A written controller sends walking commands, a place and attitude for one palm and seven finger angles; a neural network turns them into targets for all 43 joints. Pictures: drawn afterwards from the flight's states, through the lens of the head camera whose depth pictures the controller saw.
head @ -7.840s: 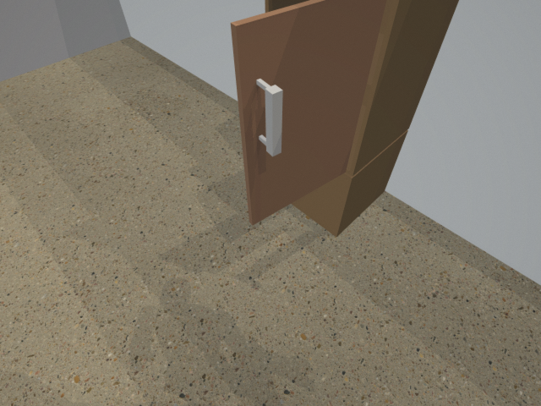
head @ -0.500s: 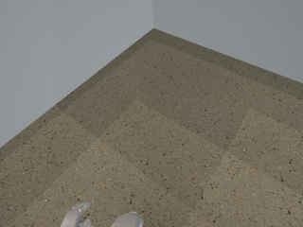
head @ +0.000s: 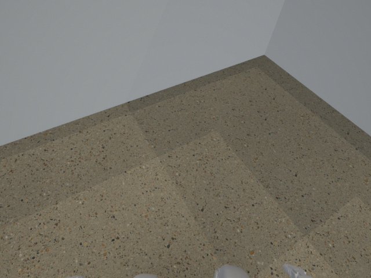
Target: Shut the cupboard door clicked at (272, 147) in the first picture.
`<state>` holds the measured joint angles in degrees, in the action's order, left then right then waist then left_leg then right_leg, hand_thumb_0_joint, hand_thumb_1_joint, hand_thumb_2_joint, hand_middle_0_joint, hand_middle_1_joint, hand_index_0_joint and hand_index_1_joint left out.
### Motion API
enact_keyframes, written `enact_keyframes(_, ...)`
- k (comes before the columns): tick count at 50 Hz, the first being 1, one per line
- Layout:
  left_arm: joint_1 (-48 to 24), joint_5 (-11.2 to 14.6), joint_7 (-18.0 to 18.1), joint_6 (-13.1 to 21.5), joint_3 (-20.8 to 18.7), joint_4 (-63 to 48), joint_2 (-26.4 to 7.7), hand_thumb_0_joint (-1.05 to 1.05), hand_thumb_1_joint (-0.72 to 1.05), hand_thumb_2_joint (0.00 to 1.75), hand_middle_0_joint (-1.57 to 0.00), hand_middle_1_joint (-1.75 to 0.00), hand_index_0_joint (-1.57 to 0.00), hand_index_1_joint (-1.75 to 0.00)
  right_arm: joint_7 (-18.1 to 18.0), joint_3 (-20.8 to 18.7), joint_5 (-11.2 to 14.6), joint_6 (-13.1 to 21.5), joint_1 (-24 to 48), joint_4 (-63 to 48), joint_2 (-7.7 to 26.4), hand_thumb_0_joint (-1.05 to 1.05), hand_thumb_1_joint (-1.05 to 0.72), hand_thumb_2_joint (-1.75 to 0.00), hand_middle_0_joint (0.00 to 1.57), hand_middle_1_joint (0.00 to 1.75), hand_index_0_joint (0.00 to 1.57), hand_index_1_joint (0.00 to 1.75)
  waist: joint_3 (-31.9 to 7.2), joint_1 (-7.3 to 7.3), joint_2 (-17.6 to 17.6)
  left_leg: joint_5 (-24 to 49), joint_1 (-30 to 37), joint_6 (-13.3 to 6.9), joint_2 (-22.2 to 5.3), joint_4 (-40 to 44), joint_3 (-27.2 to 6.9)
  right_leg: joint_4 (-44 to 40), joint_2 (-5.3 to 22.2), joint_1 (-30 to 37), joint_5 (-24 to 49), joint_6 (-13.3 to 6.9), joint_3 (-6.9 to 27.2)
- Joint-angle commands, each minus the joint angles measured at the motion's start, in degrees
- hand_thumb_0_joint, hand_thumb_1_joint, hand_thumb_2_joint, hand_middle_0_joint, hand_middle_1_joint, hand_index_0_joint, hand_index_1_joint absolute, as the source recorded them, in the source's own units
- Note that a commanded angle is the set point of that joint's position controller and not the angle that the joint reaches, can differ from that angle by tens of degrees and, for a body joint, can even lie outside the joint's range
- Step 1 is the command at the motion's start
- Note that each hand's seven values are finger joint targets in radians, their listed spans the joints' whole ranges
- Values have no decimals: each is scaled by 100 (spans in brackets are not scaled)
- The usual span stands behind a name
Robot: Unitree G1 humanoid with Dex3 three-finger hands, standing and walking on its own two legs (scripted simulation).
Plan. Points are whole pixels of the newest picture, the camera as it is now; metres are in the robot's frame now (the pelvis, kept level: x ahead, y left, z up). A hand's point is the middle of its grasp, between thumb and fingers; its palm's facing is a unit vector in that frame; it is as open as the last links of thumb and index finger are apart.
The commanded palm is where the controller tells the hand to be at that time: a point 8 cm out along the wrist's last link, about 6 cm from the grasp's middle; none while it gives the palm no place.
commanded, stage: walk to a spot facing it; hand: left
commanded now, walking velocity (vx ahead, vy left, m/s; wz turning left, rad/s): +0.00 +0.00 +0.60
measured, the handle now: out of the picture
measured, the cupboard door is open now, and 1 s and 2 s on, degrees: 81 81 81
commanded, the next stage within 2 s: none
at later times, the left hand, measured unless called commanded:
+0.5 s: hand out of the picture +0.02 +0.14 -0.15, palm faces +0.32 -0.91 -0.25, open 7.3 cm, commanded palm none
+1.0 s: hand out of the picture +0.00 +0.18 -0.15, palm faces +0.56 -0.78 -0.27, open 7.4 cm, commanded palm none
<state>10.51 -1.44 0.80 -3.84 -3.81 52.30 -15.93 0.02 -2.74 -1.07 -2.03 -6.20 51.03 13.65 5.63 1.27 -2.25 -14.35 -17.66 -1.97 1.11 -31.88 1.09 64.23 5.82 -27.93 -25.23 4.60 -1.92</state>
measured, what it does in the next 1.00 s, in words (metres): steps on the spot, turning left: right foot, then left foot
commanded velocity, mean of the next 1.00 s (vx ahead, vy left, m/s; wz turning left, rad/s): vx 0.03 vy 0.00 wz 0.60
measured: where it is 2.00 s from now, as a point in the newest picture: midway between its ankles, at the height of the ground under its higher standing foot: (143, 265)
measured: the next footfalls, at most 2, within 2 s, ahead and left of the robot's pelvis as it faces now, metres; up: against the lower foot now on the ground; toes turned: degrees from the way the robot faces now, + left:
right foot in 0.22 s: +0.06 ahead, -0.16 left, +0.00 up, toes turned +5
left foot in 0.62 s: +0.01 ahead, +0.07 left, +0.00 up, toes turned +30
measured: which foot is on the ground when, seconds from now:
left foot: down 0.00-0.22, up 0.24-0.60, down 0.62-1.00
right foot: up 0.00-0.20, down 0.22-0.62, up 0.64-1.00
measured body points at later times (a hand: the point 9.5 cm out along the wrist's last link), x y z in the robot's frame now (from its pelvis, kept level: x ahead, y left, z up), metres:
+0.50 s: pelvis +0.02 -0.06 +0.01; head +0.07 -0.05 +0.45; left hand +0.01 +0.19 -0.13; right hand +0.17 -0.28 -0.14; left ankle -0.03 +0.07 -0.68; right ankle +0.02 -0.16 -0.73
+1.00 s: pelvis +0.03 -0.06 +0.00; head +0.07 -0.03 +0.45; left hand -0.02 +0.23 -0.13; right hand +0.23 -0.23 -0.14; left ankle -0.02 +0.05 -0.73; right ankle +0.10 -0.18 -0.70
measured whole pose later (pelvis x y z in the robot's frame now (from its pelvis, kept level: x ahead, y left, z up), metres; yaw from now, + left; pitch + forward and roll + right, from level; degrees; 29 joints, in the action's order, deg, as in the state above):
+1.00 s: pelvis +0.03 -0.06 +0.00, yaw +35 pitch +2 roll +0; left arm 6.8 -1.1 0.6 -2.7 -3.3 50.0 -14.2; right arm 0.2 -3.2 -1.4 -2.6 -10.7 53.3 12.5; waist 4.7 -1.0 0.1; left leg -13.1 -17.6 -0.4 2.2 -29.1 -5.1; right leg 45.3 3.0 -22.3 -24.1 4.6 -0.5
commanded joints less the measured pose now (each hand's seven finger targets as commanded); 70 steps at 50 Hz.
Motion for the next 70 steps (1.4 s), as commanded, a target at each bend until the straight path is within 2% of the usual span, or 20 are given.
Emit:
enact_keyframes(1, -67, 21, -35, 148, -96, -540, -302, 0, 90, 90, -20, -30, -20, -30, -37, -347, -27, 64, -157, -306, 1195, 0, -90, -90, 20, 30, 20, 30, -574, -211, 945, 382, 283, -671, -1350, 1468, -1558, -748, -97, 42, 159, 24, 110)
enact_keyframes(9, 486, 73, 17, 334, -127, -552, -334, 0, 90, 90, -20, -30, -20, -30, -5, -433, 12, -7, 32, -420, 1081, 0, -90, -90, 20, 30, 20, 30, -925, 66, 1076, 826, -414, -371, -861, 537, -1861, -3675, -482, 2025, 1023, -100, -58)
enact_keyframes(10, 673, 22, 66, 400, -210, -519, -660, 0, 90, 90, -20, -30, -20, -30, 16, -407, 65, -2, -12, -473, 786, 0, -90, -90, 20, 30, 20, 30, -1034, 169, 182, 117, -1132, -58, -425, -181, -1524, -4515, 265, 2807, 901, -289, 691)
enact_keyframes(11, 732, -62, 108, 441, -303, -543, -1173, 0, 90, 90, -20, -30, -20, -30, 40, -345, 82, 12, -2, -607, 416, 0, -90, -90, 20, 30, 20, 30, -924, 248, -1572, -1658, -1963, 438, 417, -1704, -305, -5001, 1892, 2956, 1232, -928, 2317)
enact_keyframes(12, 637, -15, 134, 434, -238, -585, -1142, 0, 90, 90, -20, -30, -20, -30, 61, -381, 26, -1, 78, -596, 693, 0, -90, -90, 20, 30, 20, 30, -854, 208, -1305, -2097, -1770, 390, 95, -2992, -483, -4974, 2341, 2175, 1763, -1336, 2317)
enact_keyframes(17, 21, 40, 122, 461, -48, -682, -417, 0, 90, 90, -20, -30, -20, -30, 159, -321, 13, -154, -147, -256, 442, 0, -90, -90, 20, 30, 20, 30, -590, -200, -1045, -908, -1675, 619, -256, -3656, -147, -4454, 1205, 2154, 3435, -1021, 201)
enact_keyframes(24, 751, -18, 123, 462, -159, -346, -712, 0, 90, 90, -20, -30, -20, -30, 192, -168, 53, -98, 398, -327, 206, 0, -90, -90, 20, 30, 20, 30, -739, 182, -995, -1141, -1096, 590, -197, -1503, 448, -3966, 1466, 2903, 4691, -1074, -237)
enact_keyframes(29, 512, 31, 64, 427, -238, -341, -795, 0, 90, 90, -20, -30, -20, -30, 158, -208, 37, -1, -165, -229, 417, 0, -90, -90, 20, 30, 20, 30, -979, -189, -759, -16, 472, 365, -53, 301, 640, -2965, 1419, 2183, 4289, -686, -711)
enact_keyframes(30, 402, 74, 37, 405, -214, -423, -698, 0, 90, 90, -20, -30, -20, -30, 137, -298, 13, 50, -624, -128, 775, 0, -90, -90, 20, 30, 20, 30, -1289, -469, -1, 1144, 1567, 134, -529, 713, 86, -2010, 1216, 1350, 3401, -389, -942)
enact_keyframes(31, 211, 125, -12, 375, -105, -677, -254, 0, 90, 90, -20, -30, -20, -30, 85, -484, -27, 88, -1064, -74, 1452, 0, -90, -90, 20, 30, 20, 30, -1436, -725, 1867, 3468, 2458, -763, -2243, 906, -2276, -562, 265, -452, -662, 85, -1015)
enact_keyframes(32, -217, 68, 39, 285, -50, -832, -282, 0, 90, 90, -20, -30, -20, -30, 26, -501, 19, 31, -1350, 63, 1640, 0, -90, -90, 20, 30, 20, 30, -1482, -805, 1535, 4268, 2252, -1272, -2648, 868, -2484, 126, 154, -722, -1407, 10, -217)
enact_keyframes(33, -401, 57, 44, 247, -47, -892, -331, 0, 90, 90, -20, -30, -20, -30, -15, -457, 5, 37, -1170, 2, 1503, 0, -90, -90, 20, 30, 20, 30, -1120, -698, 941, 3575, 1862, -1268, -2570, 964, -2101, 342, 300, -800, -1017, -20, -9)
enact_keyframes(38, 11, 16, -40, 167, -131, -420, -336, 0, 90, 90, -20, -30, -20, -30, -106, -292, 3, 122, -247, -217, 1030, 0, -90, -90, 20, 30, 20, 30, -774, -173, 1017, 1860, 918, -614, -1398, 1303, -1315, 309, 87, -399, 376, 40, 218)
enact_keyframes(47, -333, 69, -10, 231, -66, -672, -184, 0, 90, 90, -20, -30, -20, -30, -49, -396, -54, 64, -453, -172, 1133, 0, -90, -90, 20, 30, 20, 30, -860, -298, 1103, 1402, 674, -719, -1259, 1111, -1956, -1870, -348, 480, 42, 9, 74)
enact_keyframes(50, 199, 60, -65, 322, -105, -512, -247, 0, 90, 90, -20, -30, -20, -30, -32, -421, -32, 40, -175, -241, 1094, 0, -90, -90, 20, 30, 20, 30, -972, -40, 1184, -293, -35, -527, -965, 935, -2100, -3202, -575, 1733, 386, -59, -131)
enact_keyframes(51, 543, 43, -65, 378, -172, -410, -421, 0, 90, 90, -20, -30, -20, -30, -21, -404, 4, 39, -39, -300, 976, 0, -90, -90, 20, 30, 20, 30, -961, 183, 760, -1042, -858, -306, -645, 523, -1919, -4031, -436, 2734, 529, -113, -18)
enact_keyframes(53, 1055, -39, 31, 428, -331, -354, -1285, 0, 90, 90, -20, -30, -20, -30, 54, -296, 44, 103, 281, -585, 471, 0, -90, -90, 20, 30, 20, 30, -701, 583, -1789, -2195, -2786, 377, 287, -2392, -312, -5681, 2256, 3329, -1520, -1052, 2975)
enact_keyframes(57, 85, 74, 17, 641, -71, -446, -365, 0, 90, 90, -20, -30, -20, -30, 239, -361, -94, 7, -74, -164, 570, 0, -90, -90, 20, 30, 20, 30, 58, -187, -926, -349, -2356, 473, -456, -3917, -373, -5500, 1366, 1996, 408, -773, 789)
enact_keyframes(63, 1314, 19, 33, 827, -51, 155, -267, 0, 90, 90, -20, -30, -20, -30, 330, -184, -31, 65, 523, -247, 144, 0, -90, -90, 20, 30, 20, 30, -333, 184, -570, -139, -2631, 504, -456, -2796, 170, -4939, 1341, 3542, 3655, -807, -334)
enact_keyframes(70, 1581, -37, 14, 823, -34, 439, -338, 0, 90, 90, -20, -30, -20, -30, 382, -27, -34, 144, 1125, -413, 45, 0, -90, -90, 20, 30, 20, 30, -41, 190, -847, -225, -2001, 212, -392, -1204, 657, -4690, 1563, 3485, 4471, -802, -965)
